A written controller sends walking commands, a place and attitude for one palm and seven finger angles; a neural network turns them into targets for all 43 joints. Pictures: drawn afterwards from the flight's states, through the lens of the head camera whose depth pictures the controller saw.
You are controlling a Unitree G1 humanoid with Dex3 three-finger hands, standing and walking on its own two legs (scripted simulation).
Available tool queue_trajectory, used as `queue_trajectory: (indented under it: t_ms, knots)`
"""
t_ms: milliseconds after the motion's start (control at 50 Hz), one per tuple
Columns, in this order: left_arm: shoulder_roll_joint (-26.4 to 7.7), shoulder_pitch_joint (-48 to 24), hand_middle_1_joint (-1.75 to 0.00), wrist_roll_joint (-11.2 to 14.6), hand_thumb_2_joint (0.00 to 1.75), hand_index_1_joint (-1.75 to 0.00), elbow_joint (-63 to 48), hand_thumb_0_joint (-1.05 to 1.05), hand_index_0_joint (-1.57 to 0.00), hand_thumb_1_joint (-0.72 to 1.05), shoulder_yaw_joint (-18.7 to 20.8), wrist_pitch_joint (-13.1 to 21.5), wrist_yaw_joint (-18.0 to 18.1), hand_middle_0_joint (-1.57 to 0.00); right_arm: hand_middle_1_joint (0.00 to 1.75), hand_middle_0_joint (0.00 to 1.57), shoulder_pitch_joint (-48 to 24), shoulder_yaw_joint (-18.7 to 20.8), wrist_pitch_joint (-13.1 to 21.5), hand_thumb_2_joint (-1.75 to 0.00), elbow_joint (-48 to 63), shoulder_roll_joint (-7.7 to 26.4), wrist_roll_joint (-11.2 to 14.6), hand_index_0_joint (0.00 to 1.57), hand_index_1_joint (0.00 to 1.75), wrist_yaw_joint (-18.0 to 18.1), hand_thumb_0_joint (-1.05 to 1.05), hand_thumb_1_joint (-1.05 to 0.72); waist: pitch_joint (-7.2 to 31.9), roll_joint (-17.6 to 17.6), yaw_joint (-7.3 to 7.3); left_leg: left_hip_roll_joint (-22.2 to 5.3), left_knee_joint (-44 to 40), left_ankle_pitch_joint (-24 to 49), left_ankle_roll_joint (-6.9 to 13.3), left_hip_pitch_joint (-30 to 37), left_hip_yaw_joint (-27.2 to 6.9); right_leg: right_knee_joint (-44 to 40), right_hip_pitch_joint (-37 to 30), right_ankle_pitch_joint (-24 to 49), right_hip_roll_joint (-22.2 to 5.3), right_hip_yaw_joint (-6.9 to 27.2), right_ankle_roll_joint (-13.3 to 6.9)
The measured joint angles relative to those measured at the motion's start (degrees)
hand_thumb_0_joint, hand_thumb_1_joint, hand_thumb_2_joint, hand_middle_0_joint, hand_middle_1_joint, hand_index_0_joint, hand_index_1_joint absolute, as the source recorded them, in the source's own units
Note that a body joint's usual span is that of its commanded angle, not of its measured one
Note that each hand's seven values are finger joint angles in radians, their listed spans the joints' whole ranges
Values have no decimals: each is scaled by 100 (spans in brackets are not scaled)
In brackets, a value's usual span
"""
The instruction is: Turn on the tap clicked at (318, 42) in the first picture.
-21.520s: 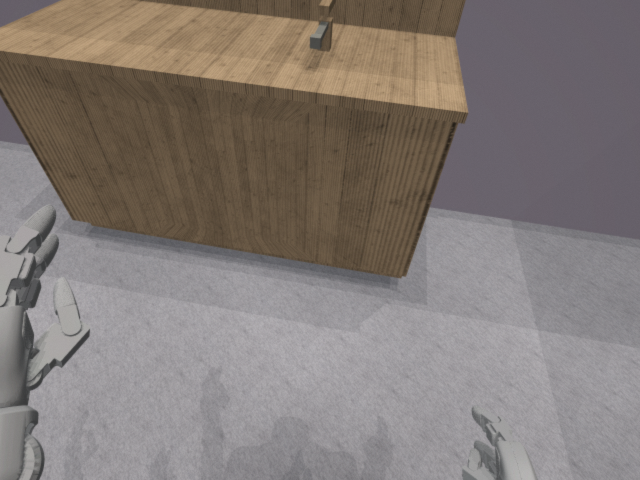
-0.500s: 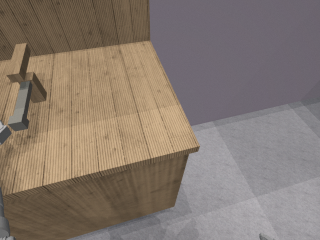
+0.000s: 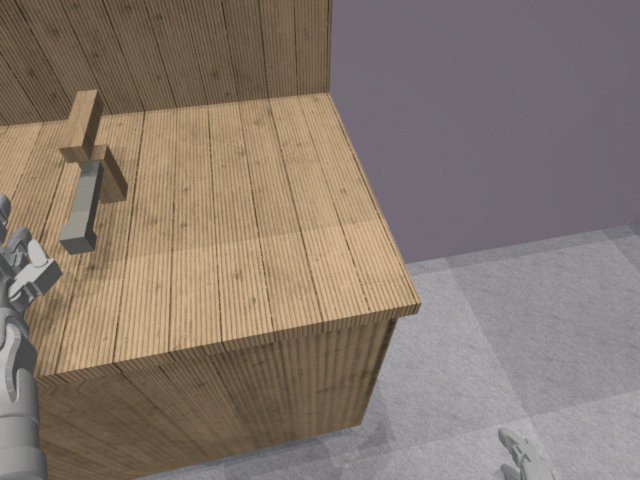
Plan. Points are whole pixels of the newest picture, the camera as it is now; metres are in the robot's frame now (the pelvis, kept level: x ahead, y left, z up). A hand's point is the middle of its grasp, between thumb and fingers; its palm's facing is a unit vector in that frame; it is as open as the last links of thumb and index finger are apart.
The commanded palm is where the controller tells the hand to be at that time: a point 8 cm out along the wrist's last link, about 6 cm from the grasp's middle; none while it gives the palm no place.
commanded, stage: reach beside the lever's end, fingers flat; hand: left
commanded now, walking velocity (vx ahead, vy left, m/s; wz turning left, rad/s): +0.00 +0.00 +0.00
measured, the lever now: (78, 238) +0.35 +0.33 +0.11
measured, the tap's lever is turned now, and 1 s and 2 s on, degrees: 1 4 29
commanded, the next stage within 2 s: push the lever round in 0.38 s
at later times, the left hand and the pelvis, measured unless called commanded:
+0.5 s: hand (56, 260) +0.32 +0.35 +0.10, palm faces +0.52 -0.84 -0.12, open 7.8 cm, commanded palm +0.28 +0.38 +0.10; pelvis +0.00 -0.02 +0.00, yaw -1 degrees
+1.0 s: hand (76, 259) +0.33 +0.33 +0.09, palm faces +0.52 -0.85 -0.10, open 7.8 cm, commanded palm +0.29 +0.36 +0.10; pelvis +0.00 -0.01 +0.00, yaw -1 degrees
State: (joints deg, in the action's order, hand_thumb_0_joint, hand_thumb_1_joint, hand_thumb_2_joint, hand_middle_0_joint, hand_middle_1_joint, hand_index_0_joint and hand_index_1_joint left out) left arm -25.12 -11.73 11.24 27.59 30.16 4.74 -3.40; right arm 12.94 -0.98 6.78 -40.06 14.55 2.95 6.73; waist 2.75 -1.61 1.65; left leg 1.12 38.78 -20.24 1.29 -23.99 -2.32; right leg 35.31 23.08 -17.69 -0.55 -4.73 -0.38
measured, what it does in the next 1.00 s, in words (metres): stands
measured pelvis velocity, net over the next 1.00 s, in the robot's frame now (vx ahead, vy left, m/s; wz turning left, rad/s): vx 0.00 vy -0.01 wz -0.02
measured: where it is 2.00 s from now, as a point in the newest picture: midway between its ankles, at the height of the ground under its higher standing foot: outside the picture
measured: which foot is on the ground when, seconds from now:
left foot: down 0.00-1.00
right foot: down 0.00-1.00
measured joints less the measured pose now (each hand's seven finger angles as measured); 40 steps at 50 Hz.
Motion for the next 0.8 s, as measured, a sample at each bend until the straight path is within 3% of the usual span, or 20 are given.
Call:
queue_trajectory:
  t_ms: [80,180,300,400,500,580,720,800]
  knots:
    - [70,-188,-15,-81,90,-15,-12,2,-15,90,-125,10,102,-15,30,20,-58,-1,27,-90,33,9,-44,20,30,4,1,-90,-33,6,-24,-14,-20,31,-28,-43,-2,0,56,22,13,-1,-23]
    - [20,-74,-16,-85,90,-15,34,3,-15,89,62,122,176,-16,30,20,19,11,-58,-90,45,-16,-67,20,30,-65,1,-90,57,33,-93,-80,-76,27,-67,-14,59,-13,80,27,78,62,-63]
    - [-276,77,-16,-51,90,-15,331,2,-15,89,385,46,38,-16,30,20,238,36,-176,-90,39,58,-22,20,30,-86,1,-90,99,4,-159,-153,-69,-7,-104,21,60,-22,49,12,153,63,-114]
    - [-429,-47,-15,0,90,-15,623,2,-15,90,491,210,-148,-15,30,20,351,78,-182,-90,-67,170,1,20,30,-57,1,-90,18,-31,-146,-166,26,-11,-124,-101,-2,43,139,2,165,2,-142]
    - [-379,-208,-15,59,90,-15,701,2,-15,90,403,460,-305,-15,30,20,371,123,-161,-90,-171,217,11,20,30,-36,1,-90,-22,-44,-142,-169,83,2,-132,-212,-19,93,243,15,167,-16,-153]
    - [-408,-333,-15,76,90,-15,936,2,-15,90,416,424,-354,-15,30,20,334,108,-171,-90,-158,190,19,20,30,-50,1,-90,25,-10,-221,-172,88,11,-134,-269,14,133,329,18,168,16,-151]
    - [-258,-164,-16,-66,90,-15,668,2,-15,90,429,438,-73,-15,30,20,369,121,-174,-90,2,142,-32,20,30,-130,1,-90,85,-24,-282,-197,78,-17,-119,-207,87,107,288,29,194,90,-138]
    - [-185,-24,-16,3,90,-15,515,2,-15,90,391,488,-18,-16,30,20,378,108,-202,-90,10,104,-18,20,30,-155,1,-90,146,-33,-258,-184,64,-38,-98,-148,113,101,237,11,182,117,-116]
